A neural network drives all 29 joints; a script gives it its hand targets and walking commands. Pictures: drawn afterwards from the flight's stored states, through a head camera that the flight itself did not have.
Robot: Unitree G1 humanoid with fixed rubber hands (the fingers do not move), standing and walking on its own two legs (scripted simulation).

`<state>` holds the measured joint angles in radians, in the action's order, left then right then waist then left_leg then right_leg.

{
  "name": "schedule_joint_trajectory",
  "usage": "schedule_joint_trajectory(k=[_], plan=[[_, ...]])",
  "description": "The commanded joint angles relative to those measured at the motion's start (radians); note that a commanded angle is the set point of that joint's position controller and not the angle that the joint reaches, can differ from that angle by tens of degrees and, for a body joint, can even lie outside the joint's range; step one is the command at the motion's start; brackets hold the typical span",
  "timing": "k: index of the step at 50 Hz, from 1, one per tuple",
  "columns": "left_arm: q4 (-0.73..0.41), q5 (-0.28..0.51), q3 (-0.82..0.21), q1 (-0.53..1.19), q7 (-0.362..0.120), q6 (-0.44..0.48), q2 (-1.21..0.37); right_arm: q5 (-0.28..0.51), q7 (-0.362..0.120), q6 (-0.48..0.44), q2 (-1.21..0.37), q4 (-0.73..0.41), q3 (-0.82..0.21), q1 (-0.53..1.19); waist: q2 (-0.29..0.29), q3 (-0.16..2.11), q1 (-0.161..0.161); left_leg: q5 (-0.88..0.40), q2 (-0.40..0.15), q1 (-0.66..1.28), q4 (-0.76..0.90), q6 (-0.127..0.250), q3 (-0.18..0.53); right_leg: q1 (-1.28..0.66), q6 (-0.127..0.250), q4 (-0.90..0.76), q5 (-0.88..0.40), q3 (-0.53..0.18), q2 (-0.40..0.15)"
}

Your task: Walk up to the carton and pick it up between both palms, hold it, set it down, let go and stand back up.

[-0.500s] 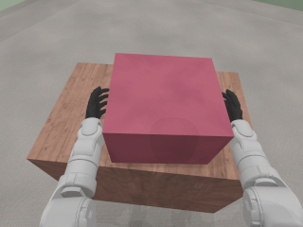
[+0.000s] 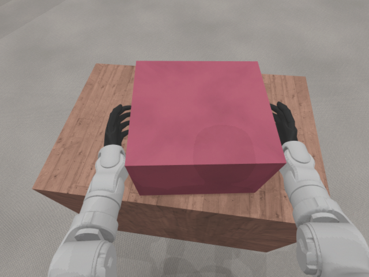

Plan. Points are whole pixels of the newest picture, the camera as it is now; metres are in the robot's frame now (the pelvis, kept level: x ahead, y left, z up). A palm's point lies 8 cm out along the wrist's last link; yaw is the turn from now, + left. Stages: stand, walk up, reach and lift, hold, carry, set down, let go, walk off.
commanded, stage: set down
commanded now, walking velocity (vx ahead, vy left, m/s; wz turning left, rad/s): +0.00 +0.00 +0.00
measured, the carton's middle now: (197, 129) +0.43 +0.06 +0.00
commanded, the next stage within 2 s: none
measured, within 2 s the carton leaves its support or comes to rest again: rests again in 0.80 s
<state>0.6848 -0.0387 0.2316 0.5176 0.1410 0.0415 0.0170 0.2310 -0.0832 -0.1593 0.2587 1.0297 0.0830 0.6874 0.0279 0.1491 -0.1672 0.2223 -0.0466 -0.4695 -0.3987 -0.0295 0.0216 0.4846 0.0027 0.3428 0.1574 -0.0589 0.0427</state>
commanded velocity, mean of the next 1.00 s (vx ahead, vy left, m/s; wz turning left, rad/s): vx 0.00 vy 0.00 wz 0.00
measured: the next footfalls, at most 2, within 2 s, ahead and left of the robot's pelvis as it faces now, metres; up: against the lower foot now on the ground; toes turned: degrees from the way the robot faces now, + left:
none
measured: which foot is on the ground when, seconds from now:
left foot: down 0.00-1.00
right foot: down 0.00-1.00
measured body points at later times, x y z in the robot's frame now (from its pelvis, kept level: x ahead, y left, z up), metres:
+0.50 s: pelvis -0.01 +0.00 -0.01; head +0.11 -0.01 +0.43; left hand +0.35 +0.24 -0.01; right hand +0.46 -0.13 -0.01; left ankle -0.04 +0.14 -0.74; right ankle -0.02 -0.12 -0.74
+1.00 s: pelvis -0.02 +0.00 -0.01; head +0.11 -0.02 +0.42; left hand +0.36 +0.24 -0.01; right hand +0.48 -0.13 +0.01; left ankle -0.04 +0.14 -0.74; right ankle -0.02 -0.12 -0.74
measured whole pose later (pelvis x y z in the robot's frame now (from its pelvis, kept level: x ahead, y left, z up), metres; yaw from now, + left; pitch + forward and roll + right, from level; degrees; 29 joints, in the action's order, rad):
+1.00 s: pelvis -0.02 +0.00 -0.01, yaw -1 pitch +28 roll -1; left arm 0.97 0.03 0.22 0.68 0.21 0.21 0.03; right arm 0.13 -0.12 -0.29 0.34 1.27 0.07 0.92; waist 0.01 0.24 -0.23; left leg 0.18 -0.05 -0.73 -0.42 -0.04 0.02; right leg 0.73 0.00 0.34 0.10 -0.06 0.05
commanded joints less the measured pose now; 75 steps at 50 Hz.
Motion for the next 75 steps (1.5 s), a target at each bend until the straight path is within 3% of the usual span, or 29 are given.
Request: schedule_joint_trajectory(k=[1, 7, 11, 13, 16, 18, 19, 23, 31, 33, 34, 37, 40, 41, 45, 49, 50, 53, 54, 56, 60, 64, 66, 68, 69, 71, 72, 73, 75], plan=[[-0.153, 0.094, -0.365, 0.628, -0.076, 0.117, -0.511, -0.191, -0.124, -0.159, -0.404, -0.361, -0.231, 0.79, -0.128, 0.815, -0.057, -0.849, 0.027, 0.257, -0.102, -0.058, -0.066, -0.292, 0.022, 0.044, -0.584, 0.13, 0.04], [-0.093, 0.089, -0.339, 0.649, -0.076, 0.15, -0.498, -0.21, -0.131, -0.191, -0.379, -0.295, -0.213, 0.823, -0.132, 0.814, -0.067, -0.851, 0.024, 0.209, -0.109, -0.059, -0.075, -0.281, 0.024, 0.062, -0.604, 0.13, 0.039], [-0.091, 0.099, -0.357, 0.636, -0.071, 0.176, -0.502, -0.232, -0.14, -0.217, -0.359, -0.277, -0.173, 0.801, -0.137, 0.881, -0.054, -0.922, 0.011, 0.232, -0.135, -0.075, -0.072, -0.251, 0.051, 0.036, -0.621, 0.136, 0.047], [-0.094, 0.092, -0.35, 0.658, -0.07, 0.191, -0.487, -0.242, -0.143, -0.223, -0.346, -0.244, -0.161, 0.806, -0.116, 0.89, -0.05, -0.899, 0.017, 0.221, -0.14, -0.074, -0.079, -0.242, 0.046, 0.047, -0.607, 0.132, 0.04], [-0.047, 0.09, -0.328, 0.631, -0.066, 0.205, -0.475, -0.247, -0.145, -0.234, -0.332, -0.226, -0.16, 0.824, -0.155, 0.906, -0.074, -0.892, 0.014, 0.178, -0.135, -0.07, -0.089, -0.256, 0.048, 0.047, -0.639, 0.128, 0.041], [-0.072, 0.088, -0.311, 0.654, -0.071, 0.22, -0.47, -0.248, -0.137, -0.245, -0.354, -0.251, -0.179, 0.833, -0.167, 0.912, -0.075, -0.866, 0.02, 0.152, -0.137, -0.064, -0.099, -0.278, 0.023, 0.082, -0.684, 0.125, 0.034], [-0.042, 0.083, -0.314, 0.656, -0.072, 0.223, -0.487, -0.268, -0.143, -0.249, -0.336, -0.216, -0.15, 0.839, -0.161, 0.904, -0.056, -0.856, 0.018, 0.15, -0.134, -0.065, -0.094, -0.266, 0.024, 0.079, -0.662, 0.132, 0.037], [-0.02, 0.084, -0.309, 0.685, -0.068, 0.242, -0.465, -0.282, -0.148, -0.259, -0.323, -0.144, -0.12, 0.849, -0.148, 0.945, -0.067, -0.862, 0.009, 0.147, -0.141, -0.071, -0.099, -0.225, 0.049, 0.063, -0.617, 0.133, 0.041], [0.022, 0.064, -0.258, 0.709, -0.077, 0.282, -0.464, -0.307, -0.153, -0.273, -0.33, -0.04, -0.078, 0.848, -0.154, 0.952, -0.064, -0.809, 0.006, 0.135, -0.136, -0.071, -0.113, -0.206, 0.028, 0.082, -0.587, 0.139, 0.038], [0.044, 0.065, -0.225, 0.731, -0.074, 0.288, -0.392, -0.295, -0.149, -0.275, -0.274, -0.027, -0.076, 0.869, -0.152, 0.945, -0.084, -0.802, 0.01, 0.102, -0.134, -0.071, -0.122, -0.236, 0.03, 0.092, -0.601, 0.13, 0.034], [0.062, 0.056, -0.219, 0.713, -0.073, 0.291, -0.379, -0.304, -0.148, -0.279, -0.235, -0.002, -0.049, 0.856, -0.145, 0.963, -0.069, -0.801, 0.012, 0.107, -0.134, -0.074, -0.12, -0.228, 0.027, 0.096, -0.603, 0.13, 0.033], [0.085, 0.047, -0.144, 0.718, -0.055, 0.296, -0.242, -0.291, -0.128, -0.277, -0.072, 0.018, 0.006, 0.855, -0.139, 0.956, -0.075, -0.792, 0.013, 0.1, -0.128, -0.076, -0.133, -0.225, 0.025, 0.103, -0.591, 0.125, 0.041], [0.075, 0.082, -0.087, 0.692, -0.023, 0.288, -0.087, -0.208, -0.098, -0.273, 0.091, -0.017, -0.005, 0.881, -0.181, 0.967, -0.1, -0.784, 0.013, 0.065, -0.138, -0.071, -0.144, -0.272, 0.012, 0.131, -0.64, 0.113, 0.049], [0.049, 0.099, -0.087, 0.7, -0.004, 0.288, -0.047, -0.171, -0.085, -0.266, 0.135, -0.015, -0.016, 0.886, -0.16, 0.986, -0.105, -0.765, 0.015, 0.046, -0.137, -0.078, -0.147, -0.271, 0.015, 0.14, -0.604, 0.11, 0.051], [0.041, 0.185, -0.105, 0.645, 0.066, 0.251, 0.113, -0.023, -0.033, -0.226, 0.346, -0.055, -0.068, 0.876, -0.186, 1.003, -0.1, -0.752, 0.015, 0.008, -0.166, -0.077, -0.143, -0.269, 0.014, 0.16, -0.608, 0.093, 0.073], [0.002, 0.191, -0.126, 0.622, 0.08, 0.198, 0.072, 0.058, -0.044, -0.168, 0.321, 0.015, -0.148, 0.879, -0.165, 0.95, -0.114, -0.764, 0.008, 0.049, -0.179, -0.089, -0.144, -0.199, 0.021, 0.137, -0.527, 0.093, 0.084], [-0.029, 0.213, -0.135, 0.607, 0.089, 0.182, 0.116, 0.087, -0.046, -0.157, 0.394, 0.032, -0.147, 0.858, -0.151, 0.991, -0.11, -0.785, 0.005, 0.078, -0.185, -0.096, -0.15, -0.187, 0.031, 0.133, -0.542, 0.092, 0.091], [-0.118, 0.204, -0.086, 0.509, 0.101, 0.144, 0.187, 0.128, -0.046, -0.145, 0.493, 0.039, -0.127, 0.785, -0.151, 1.043, -0.096, -0.85, 0.0, 0.092, -0.185, -0.116, -0.133, -0.27, 0.054, 0.127, -0.644, 0.07, 0.101], [-0.092, 0.206, -0.067, 0.614, 0.101, 0.13, 0.22, 0.142, -0.044, -0.13, 0.487, 0.064, -0.137, 0.863, -0.148, 1.033, -0.104, -0.798, 0.013, 0.057, -0.182, -0.113, -0.146, -0.26, 0.043, 0.124, -0.611, 0.06, 0.093], [-0.038, 0.202, -0.032, 0.599, 0.088, 0.106, 0.23, 0.149, -0.04, -0.12, 0.467, 0.056, -0.163, 0.875, -0.189, 0.978, -0.102, -0.777, 0.017, 0.029, -0.166, -0.099, -0.148, -0.3, 0.024, 0.132, -0.652, 0.059, 0.089], [-0.088, 0.195, 0.009, 0.534, 0.079, 0.093, 0.246, 0.178, -0.046, -0.125, 0.509, 0.042, -0.191, 0.843, -0.22, 0.987, -0.099, -0.779, 0.036, -0.04, -0.146, -0.088, -0.149, -0.42, -0.004, 0.184, -0.805, 0.043, 0.075], [-0.088, 0.187, -0.003, 0.525, 0.073, 0.091, 0.241, 0.186, -0.061, -0.119, 0.504, 0.105, -0.201, 0.82, -0.204, 0.939, -0.073, -0.746, 0.031, -0.065, -0.119, -0.089, -0.132, -0.446, -0.001, 0.182, -0.781, 0.047, 0.073], [-0.037, 0.19, 0.0, 0.482, 0.058, 0.097, 0.239, 0.192, -0.066, -0.122, 0.481, 0.069, -0.221, 0.796, -0.239, 0.876, -0.071, -0.678, 0.037, -0.148, -0.092, -0.071, -0.128, -0.5, -0.009, 0.189, -0.81, 0.031, 0.06], [-0.082, 0.204, 0.008, 0.502, 0.056, 0.095, 0.255, 0.203, -0.071, -0.121, 0.491, 0.017, -0.234, 0.797, -0.266, 0.905, -0.071, -0.64, 0.044, -0.211, -0.067, -0.059, -0.13, -0.57, -0.019, 0.209, -0.843, 0.021, 0.049], [-0.148, 0.209, -0.021, 0.421, 0.063, 0.09, 0.234, 0.215, -0.077, -0.13, 0.524, -0.005, -0.216, 0.738, -0.26, 0.913, -0.051, -0.67, 0.036, -0.19, -0.064, -0.06, -0.115, -0.585, -0.014, 0.22, -0.88, 0.034, 0.059], [-0.126, 0.217, -0.021, 0.484, 0.061, 0.098, 0.247, 0.223, -0.086, -0.13, 0.525, -0.028, -0.228, 0.787, -0.255, 0.868, -0.069, -0.665, 0.033, -0.171, -0.082, -0.063, -0.113, -0.521, -0.015, 0.205, -0.782, 0.039, 0.06], [-0.278, 0.211, -0.036, 0.377, 0.065, 0.072, 0.22, 0.242, -0.096, -0.126, 0.559, -0.069, -0.226, 0.688, -0.233, 0.923, -0.038, -0.742, 0.024, -0.115, -0.086, -0.066, -0.097, -0.568, -0.007, 0.221, -0.883, 0.042, 0.074], [-0.237, 0.223, -0.054, 0.382, 0.061, 0.075, 0.231, 0.236, -0.099, -0.128, 0.561, -0.061, -0.212, 0.691, -0.222, 0.875, -0.022, -0.696, 0.033, -0.15, -0.085, -0.062, -0.092, -0.555, -0.003, 0.214, -0.843, 0.036, 0.063], [-0.34, 0.217, -0.068, 0.357, 0.067, 0.047, 0.218, 0.24, -0.11, -0.112, 0.586, -0.092, -0.179, 0.653, -0.198, 0.869, 0.006, -0.685, 0.024, -0.105, -0.076, -0.066, -0.074, -0.534, 0.003, 0.209, -0.802, 0.042, 0.07]])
